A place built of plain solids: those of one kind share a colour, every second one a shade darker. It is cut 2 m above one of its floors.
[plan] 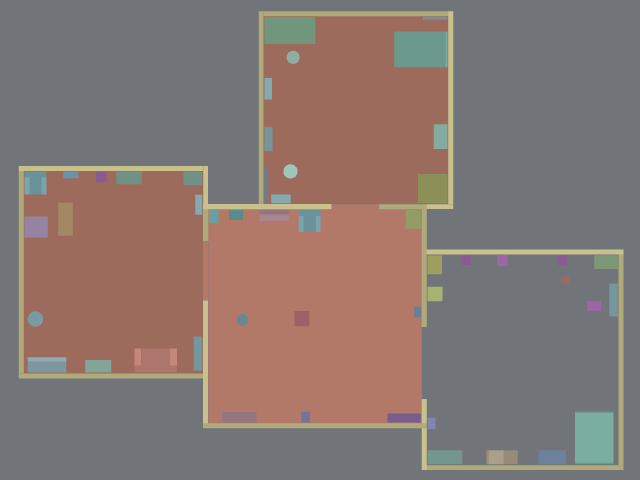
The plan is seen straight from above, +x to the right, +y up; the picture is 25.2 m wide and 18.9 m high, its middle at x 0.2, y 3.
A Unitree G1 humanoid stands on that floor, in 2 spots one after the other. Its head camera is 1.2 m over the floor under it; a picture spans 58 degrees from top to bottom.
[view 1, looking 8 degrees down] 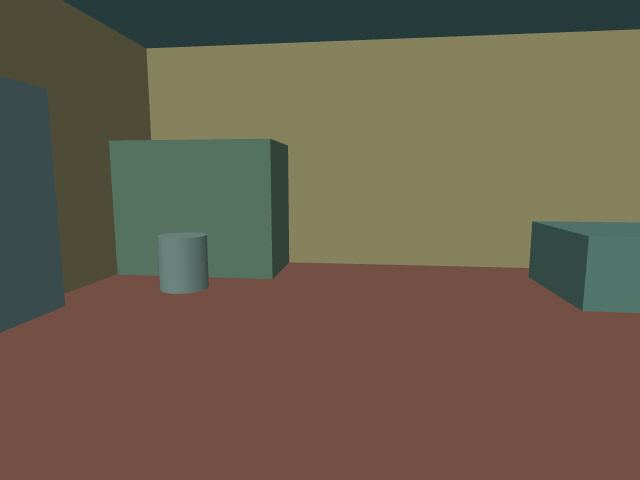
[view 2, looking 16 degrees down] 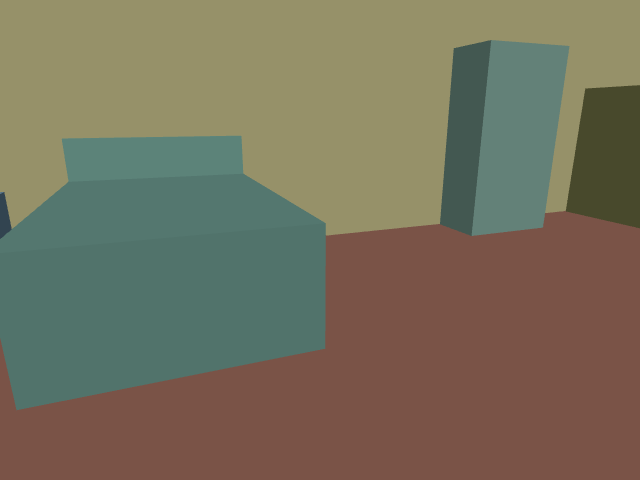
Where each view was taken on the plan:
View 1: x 1.21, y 5.71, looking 97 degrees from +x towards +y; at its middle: wall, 6.21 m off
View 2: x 1.21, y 10.57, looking -21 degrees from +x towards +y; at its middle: bed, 2.14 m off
